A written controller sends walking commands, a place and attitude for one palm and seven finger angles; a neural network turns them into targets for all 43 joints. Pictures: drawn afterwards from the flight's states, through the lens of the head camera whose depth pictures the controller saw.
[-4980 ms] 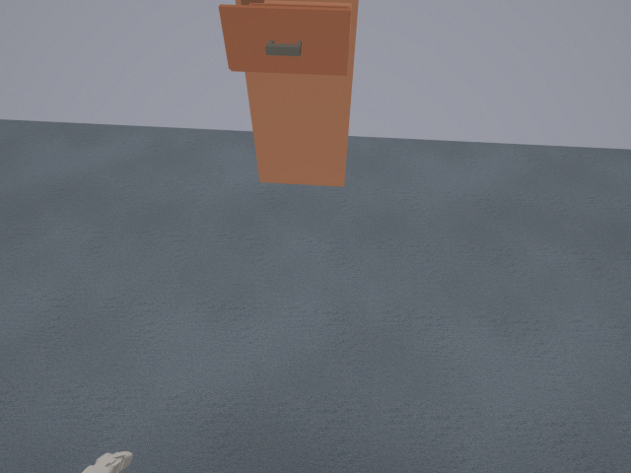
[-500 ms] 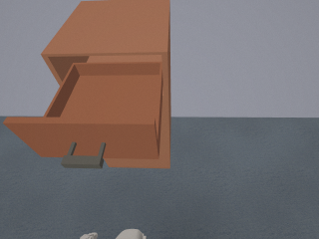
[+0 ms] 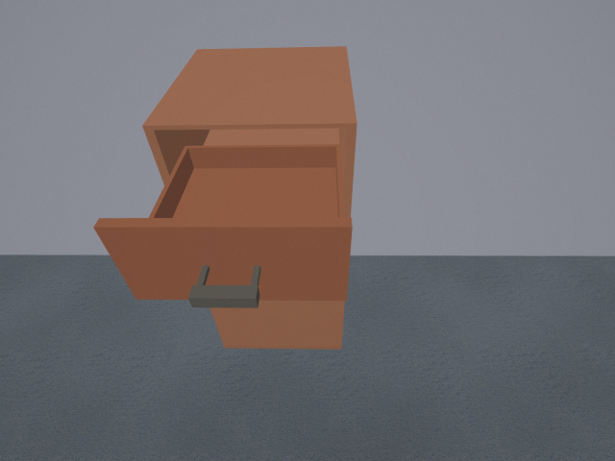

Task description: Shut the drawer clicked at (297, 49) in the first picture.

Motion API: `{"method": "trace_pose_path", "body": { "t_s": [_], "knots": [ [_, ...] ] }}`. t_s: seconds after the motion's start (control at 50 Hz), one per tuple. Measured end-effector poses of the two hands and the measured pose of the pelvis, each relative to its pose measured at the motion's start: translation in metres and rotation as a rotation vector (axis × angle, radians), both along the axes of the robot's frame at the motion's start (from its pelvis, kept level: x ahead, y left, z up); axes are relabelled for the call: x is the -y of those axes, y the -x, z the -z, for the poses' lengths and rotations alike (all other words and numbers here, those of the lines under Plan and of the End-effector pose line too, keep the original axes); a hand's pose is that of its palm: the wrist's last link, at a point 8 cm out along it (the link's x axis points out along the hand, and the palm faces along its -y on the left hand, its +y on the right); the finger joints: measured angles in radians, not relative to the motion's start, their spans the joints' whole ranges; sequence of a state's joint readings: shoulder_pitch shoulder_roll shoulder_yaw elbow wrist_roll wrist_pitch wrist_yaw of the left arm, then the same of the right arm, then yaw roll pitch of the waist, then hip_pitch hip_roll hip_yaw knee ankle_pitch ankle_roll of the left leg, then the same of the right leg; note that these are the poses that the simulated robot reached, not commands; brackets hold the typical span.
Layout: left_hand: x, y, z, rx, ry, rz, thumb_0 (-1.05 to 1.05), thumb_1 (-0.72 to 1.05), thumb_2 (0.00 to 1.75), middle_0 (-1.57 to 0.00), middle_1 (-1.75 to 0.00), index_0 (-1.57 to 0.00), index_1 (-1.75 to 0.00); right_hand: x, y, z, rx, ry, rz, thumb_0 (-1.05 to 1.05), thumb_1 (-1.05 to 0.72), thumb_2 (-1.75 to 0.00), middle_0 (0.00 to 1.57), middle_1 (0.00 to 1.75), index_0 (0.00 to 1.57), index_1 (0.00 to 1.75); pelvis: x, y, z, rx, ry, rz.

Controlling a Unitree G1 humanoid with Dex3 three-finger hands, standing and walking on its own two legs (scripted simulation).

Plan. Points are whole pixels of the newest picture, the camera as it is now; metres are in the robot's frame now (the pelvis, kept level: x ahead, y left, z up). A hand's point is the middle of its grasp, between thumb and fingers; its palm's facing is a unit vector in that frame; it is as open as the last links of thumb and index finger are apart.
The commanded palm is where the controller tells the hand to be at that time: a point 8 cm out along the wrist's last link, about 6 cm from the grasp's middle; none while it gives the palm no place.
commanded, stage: come to a stop and stand still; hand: left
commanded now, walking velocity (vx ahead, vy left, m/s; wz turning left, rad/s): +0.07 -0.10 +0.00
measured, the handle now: (227, 284) +0.37 +0.15 +0.02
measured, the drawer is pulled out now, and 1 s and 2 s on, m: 0.28 0.28 0.28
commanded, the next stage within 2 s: look again from close up in 1.18 s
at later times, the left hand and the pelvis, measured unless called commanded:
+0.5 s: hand out of the picture +0.05 +0.14 -0.17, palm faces +0.00 -0.98 -0.20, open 7.2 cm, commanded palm none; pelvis +0.02 -0.04 +0.00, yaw -1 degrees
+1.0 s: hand out of the picture +0.04 +0.12 -0.17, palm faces -0.01 -0.98 -0.19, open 7.3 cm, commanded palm none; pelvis +0.05 -0.04 +0.01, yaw -1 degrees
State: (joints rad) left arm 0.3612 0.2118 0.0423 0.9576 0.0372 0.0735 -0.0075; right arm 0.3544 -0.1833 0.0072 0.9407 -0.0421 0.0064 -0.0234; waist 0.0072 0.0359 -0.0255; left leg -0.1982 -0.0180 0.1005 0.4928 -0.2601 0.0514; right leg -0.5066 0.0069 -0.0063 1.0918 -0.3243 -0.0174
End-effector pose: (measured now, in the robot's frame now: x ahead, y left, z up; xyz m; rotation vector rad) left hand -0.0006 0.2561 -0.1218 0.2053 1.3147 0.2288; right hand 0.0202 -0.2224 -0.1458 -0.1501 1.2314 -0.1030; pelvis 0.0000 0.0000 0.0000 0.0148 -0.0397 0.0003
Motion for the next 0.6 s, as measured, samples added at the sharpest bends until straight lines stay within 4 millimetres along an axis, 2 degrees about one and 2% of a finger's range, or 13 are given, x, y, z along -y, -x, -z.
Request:
{"method": "trace_pose_path", "body": {
  "t_s": [0.12, 0.22, 0.28, 0.36, 0.46, 0.54, 0.6],
  "knots": [
    [0.022, -0.005, -0.003, -0.032, 0.02, 0.051, 0.0, 0.91, 0.9, -0.2, -0.3, -0.19, -0.3, 0.014, 0.048, 0.006, -0.121, -0.002, 0.054, 0.01, -0.9, -0.9, 0.2, 0.3, 0.2, 0.3, 0.009, 0.007, -0.001, -0.04, -0.001, 0.014],
    [0.052, -0.017, 0.004, 0.003, 0.029, 0.076, 0.0, 0.91, 0.9, -0.2, -0.3, -0.19, -0.3, 0.038, 0.067, 0.012, -0.193, 0.003, 0.089, 0.01, -0.9, -0.9, 0.2, 0.3, 0.2, 0.3, 0.026, 0.007, 0.004, -0.042, 0.002, 0.019],
    [0.063, -0.022, 0.003, 0.019, 0.036, 0.059, 0.01, 0.93, 0.9, -0.2, -0.3, -0.2, -0.3, 0.047, 0.063, 0.006, -0.202, 0.012, 0.094, 0.01, -0.9, -0.9, 0.2, 0.3, 0.2, 0.3, 0.031, 0.001, -0.001, -0.036, 0.012, 0.011],
    [0.07, -0.029, 0.005, 0.017, 0.051, 0.066, 0.01, 0.94, 0.9, -0.21, -0.3, -0.2, -0.3, 0.05, 0.046, -0.004, -0.16, 0.025, 0.106, 0.01, -0.9, -0.9, 0.2, 0.3, 0.2, 0.3, 0.037, -0.006, -0.006, -0.025, 0.012, 0.014],
    [0.069, -0.04, 0.018, 0.016, 0.079, 0.059, 0.01, 0.94, 0.9, -0.21, -0.3, -0.2, -0.3, 0.04, 0.024, -0.002, -0.122, 0.03, 0.086, 0.0, -0.91, -0.9, 0.2, 0.3, 0.2, 0.3, 0.037, -0.014, 0.0, -0.007, 0.026, 0.014],
    [0.069, -0.043, 0.017, 0.003, 0.082, 0.046, 0.01, 0.94, 0.9, -0.2, -0.3, -0.2, -0.3, 0.026, 0.01, -0.004, -0.122, 0.008, 0.056, 0.01, -0.91, -0.9, 0.2, 0.3, 0.2, 0.3, 0.037, -0.021, -0.003, -0.012, 0.013, 0.022],
    [0.069, -0.041, 0.013, -0.014, 0.077, 0.04, 0.01, 0.94, 0.9, -0.2, -0.3, -0.2, -0.3, 0.025, 0.005, -0.002, -0.142, 0.002, 0.043, 0.02, -0.93, -0.9, 0.2, 0.3, 0.2, 0.3, 0.036, -0.026, -0.005, -0.021, 0.01, 0.018]
  ]
}}
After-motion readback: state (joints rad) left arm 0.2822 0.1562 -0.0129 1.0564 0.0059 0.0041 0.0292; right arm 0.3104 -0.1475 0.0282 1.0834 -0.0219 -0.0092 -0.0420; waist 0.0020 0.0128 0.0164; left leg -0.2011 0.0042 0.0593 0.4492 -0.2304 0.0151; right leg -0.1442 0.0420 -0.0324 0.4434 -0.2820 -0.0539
